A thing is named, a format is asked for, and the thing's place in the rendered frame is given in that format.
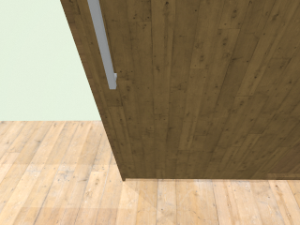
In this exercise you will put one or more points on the wardrobe door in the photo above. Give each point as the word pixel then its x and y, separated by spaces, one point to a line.
pixel 290 163
pixel 205 89

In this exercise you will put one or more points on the handle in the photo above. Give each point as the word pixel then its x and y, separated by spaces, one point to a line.
pixel 102 41

